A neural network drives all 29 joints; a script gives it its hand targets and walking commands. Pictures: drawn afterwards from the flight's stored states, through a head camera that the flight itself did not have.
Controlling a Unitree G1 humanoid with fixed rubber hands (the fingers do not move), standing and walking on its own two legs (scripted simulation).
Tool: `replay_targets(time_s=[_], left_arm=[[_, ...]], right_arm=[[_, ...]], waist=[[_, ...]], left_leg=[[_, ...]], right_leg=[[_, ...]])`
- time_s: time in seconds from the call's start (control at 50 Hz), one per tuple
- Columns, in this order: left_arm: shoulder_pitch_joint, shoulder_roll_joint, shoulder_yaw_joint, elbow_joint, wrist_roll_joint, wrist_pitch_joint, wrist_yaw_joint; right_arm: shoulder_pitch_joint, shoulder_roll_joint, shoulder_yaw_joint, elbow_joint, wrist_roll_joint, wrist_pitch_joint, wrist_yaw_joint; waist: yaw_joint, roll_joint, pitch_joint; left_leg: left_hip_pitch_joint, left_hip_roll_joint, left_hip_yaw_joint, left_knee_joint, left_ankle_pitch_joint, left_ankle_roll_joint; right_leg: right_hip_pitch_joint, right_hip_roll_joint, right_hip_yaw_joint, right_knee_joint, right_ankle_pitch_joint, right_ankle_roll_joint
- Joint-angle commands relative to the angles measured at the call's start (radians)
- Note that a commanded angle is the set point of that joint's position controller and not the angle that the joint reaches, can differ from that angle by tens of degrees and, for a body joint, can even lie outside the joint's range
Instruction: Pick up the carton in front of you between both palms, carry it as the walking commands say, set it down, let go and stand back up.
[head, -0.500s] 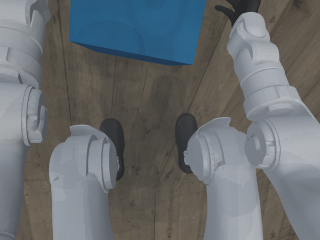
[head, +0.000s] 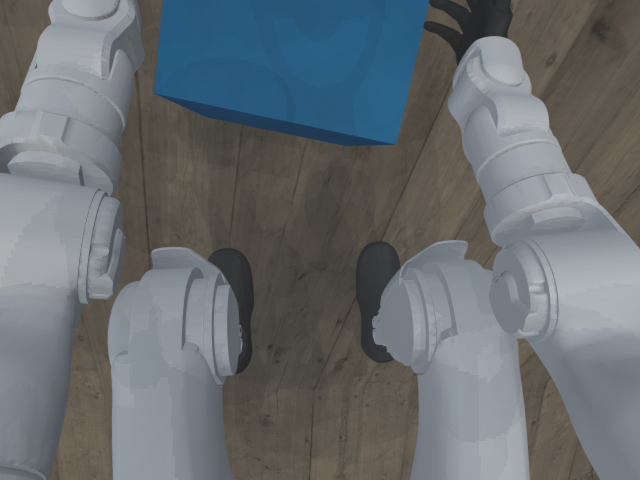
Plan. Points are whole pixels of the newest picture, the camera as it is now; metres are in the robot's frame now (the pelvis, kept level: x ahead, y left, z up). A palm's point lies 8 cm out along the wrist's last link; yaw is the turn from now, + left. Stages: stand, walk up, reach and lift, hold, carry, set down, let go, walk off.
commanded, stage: reach and lift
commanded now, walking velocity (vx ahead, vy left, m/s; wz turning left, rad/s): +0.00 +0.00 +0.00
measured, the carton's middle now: (294, 36) +0.53 +0.04 -0.25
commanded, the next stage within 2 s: none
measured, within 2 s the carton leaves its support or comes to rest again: leaves its support in 0.38 s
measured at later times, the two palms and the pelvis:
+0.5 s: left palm out of the picture +0.54 +0.18 -0.15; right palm (481, 10) +0.53 -0.12 -0.13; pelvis +0.01 +0.00 -0.01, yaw +1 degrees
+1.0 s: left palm out of the picture +0.49 +0.18 +0.05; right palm out of the picture +0.49 -0.11 +0.05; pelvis +0.01 -0.02 +0.11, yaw +5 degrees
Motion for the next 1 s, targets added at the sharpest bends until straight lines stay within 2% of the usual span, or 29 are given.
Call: replay_targets(time_s=[0.0,0.04,0.08,0.12,0.18,0.24,0.28,0.36,0.42,0.46,0.48,0.5,0.52,0.56,0.6,0.66,0.7,0.72,0.78,0.84,0.9,0.98], left_arm=[[-0.290,-0.023,-0.017,-0.069,0.001,-0.023,-0.003],[-0.302,-0.038,-0.003,-0.063,0.023,-0.028,0.006],[-0.313,-0.118,-0.019,-0.055,0.025,-0.027,0.003],[-0.410,-0.388,-0.088,-0.076,0.015,-0.021,-0.046],[-0.471,-0.730,-0.097,-0.093,0.060,0.015,-0.137],[-0.429,-0.885,-0.062,-0.135,0.103,0.049,-0.191],[-0.418,-0.960,-0.054,-0.176,0.106,0.066,-0.213],[-0.443,-1.092,-0.091,-0.325,0.065,0.081,-0.226],[-0.472,-1.167,-0.147,-0.509,0.036,0.103,-0.214],[-0.473,-1.202,-0.166,-0.616,0.046,0.126,-0.194],[-0.448,-1.231,-0.174,-0.651,0.053,0.145,-0.186],[-0.416,-1.263,-0.185,-0.671,0.062,0.161,-0.179],[-0.393,-1.279,-0.187,-0.687,0.075,0.179,-0.177],[-0.320,-1.325,-0.177,-0.688,0.097,0.214,-0.176],[-0.271,-1.363,-0.152,-0.637,0.126,0.242,-0.181],[-0.230,-1.393,-0.074,-0.523,0.193,0.270,-0.205],[-0.218,-1.390,-0.012,-0.458,0.236,0.283,-0.223],[-0.213,-1.387,0.018,-0.437,0.256,0.287,-0.231],[-0.188,-1.389,0.093,-0.403,0.308,0.290,-0.247],[-0.162,-1.391,0.133,-0.396,0.343,0.290,-0.253],[-0.144,-1.405,0.119,-0.430,0.344,0.293,-0.258],[-0.114,-1.442,0.046,-0.508,0.312,0.303,-0.263]], right_arm=[[-0.214,0.029,0.017,-0.099,-0.002,-0.022,0.004],[-0.220,0.063,0.013,-0.088,-0.014,-0.023,0.001],[-0.217,0.097,-0.006,-0.073,-0.049,-0.026,0.000],[-0.338,0.355,0.055,-0.089,-0.051,-0.022,0.049],[-0.474,0.653,0.064,-0.118,-0.108,0.018,0.150],[-0.508,0.799,0.043,-0.175,-0.146,0.062,0.216],[-0.527,0.868,0.051,-0.218,-0.136,0.080,0.243],[-0.533,0.991,0.123,-0.318,-0.077,0.103,0.258],[-0.527,1.085,0.184,-0.418,-0.043,0.134,0.258],[-0.520,1.133,0.221,-0.473,-0.039,0.162,0.260],[-0.538,1.147,0.247,-0.523,-0.034,0.175,0.264],[-0.550,1.155,0.269,-0.567,-0.044,0.186,0.268],[-0.545,1.167,0.289,-0.602,-0.052,0.204,0.274],[-0.551,1.171,0.321,-0.654,-0.073,0.229,0.282],[-0.539,1.166,0.310,-0.646,-0.109,0.248,0.284],[-0.445,1.178,0.209,-0.524,-0.214,0.281,0.285],[-0.393,1.163,0.123,-0.451,-0.283,0.297,0.288],[-0.377,1.163,0.090,-0.427,-0.310,0.302,0.291],[-0.373,1.195,0.059,-0.408,-0.342,0.309,0.304],[-0.377,1.242,0.086,-0.414,-0.336,0.316,0.317],[-0.359,1.283,0.135,-0.438,-0.320,0.325,0.323],[-0.306,1.332,0.217,-0.485,-0.286,0.337,0.328]], waist=[[0.009,0.125,-1.066],[0.020,0.121,-1.074],[-0.010,0.129,-1.071],[-0.006,0.141,-1.064],[0.009,0.162,-1.017],[0.016,0.156,-1.002],[0.025,0.156,-1.049],[0.028,0.146,-1.308],[0.034,0.179,-1.573],[0.041,0.202,-1.703],[0.057,0.215,-1.752],[0.058,0.215,-1.765],[0.056,0.208,-1.757],[0.062,0.188,-1.731],[0.047,0.166,-1.627],[0.007,0.153,-1.388],[-0.020,0.160,-1.301],[-0.023,0.161,-1.282],[0.002,0.140,-1.301],[0.039,0.095,-1.351],[0.061,0.057,-1.422],[0.070,0.038,-1.514]], left_leg=[[0.582,-0.019,-0.003,-0.206,0.199,-0.009],[0.585,-0.024,-0.001,-0.207,0.204,-0.007],[0.588,-0.034,-0.003,-0.211,0.201,-0.011],[0.594,-0.049,-0.011,-0.210,0.223,-0.001],[0.555,-0.072,0.002,-0.192,0.211,-0.004],[0.538,-0.088,0.026,-0.182,0.205,0.001],[0.550,-0.094,0.038,-0.175,0.233,0.004],[0.685,-0.103,0.059,-0.158,0.368,0.000],[0.887,-0.110,0.071,-0.154,0.502,-0.017],[1.030,-0.112,0.072,-0.167,0.569,-0.028],[1.080,-0.116,0.074,-0.181,0.585,-0.032],[1.053,-0.124,0.079,-0.206,0.526,-0.035],[1.070,-0.127,0.080,-0.221,0.529,-0.037],[1.052,-0.140,0.087,-0.250,0.500,-0.038],[0.971,-0.148,0.086,-0.302,0.372,-0.035],[0.783,-0.157,0.092,-0.381,0.163,-0.033],[0.720,-0.159,0.090,-0.425,0.086,-0.031],[0.710,-0.161,0.089,-0.444,0.066,-0.029],[0.733,-0.163,0.090,-0.489,0.067,-0.021],[0.764,-0.166,0.099,-0.528,0.092,-0.012],[0.808,-0.168,0.106,-0.562,0.129,-0.008],[0.901,-0.171,0.108,-0.602,0.191,-0.011]], right_leg=[[0.501,0.035,-0.063,-0.129,0.238,0.011],[0.522,0.045,-0.061,-0.127,0.244,0.013],[0.528,0.053,-0.067,-0.130,0.247,0.012],[0.501,0.070,-0.071,-0.122,0.252,0.003],[0.467,0.094,-0.072,-0.103,0.218,-0.007],[0.430,0.109,-0.086,-0.100,0.193,-0.012],[0.437,0.114,-0.090,-0.093,0.212,-0.016],[0.529,0.122,-0.110,-0.075,0.332,-0.016],[0.563,0.128,-0.128,-0.074,0.411,-0.009],[0.522,0.136,-0.138,-0.090,0.409,0.000],[0.511,0.139,-0.138,-0.105,0.395,-0.001],[0.540,0.139,-0.135,-0.122,0.366,-0.005],[0.517,0.143,-0.135,-0.142,0.352,-0.002],[0.514,0.150,-0.131,-0.176,0.311,0.000],[0.510,0.151,-0.134,-0.216,0.224,-0.005],[0.494,0.151,-0.122,-0.296,0.093,-0.025],[0.494,0.151,-0.115,-0.346,0.046,-0.035],[0.498,0.151,-0.111,-0.367,0.036,-0.039],[0.535,0.153,-0.097,-0.423,0.037,-0.036],[0.601,0.157,-0.085,-0.475,0.053,-0.024],[0.687,0.158,-0.078,-0.517,0.087,-0.013],[0.785,0.160,-0.071,-0.563,0.143,-0.004]])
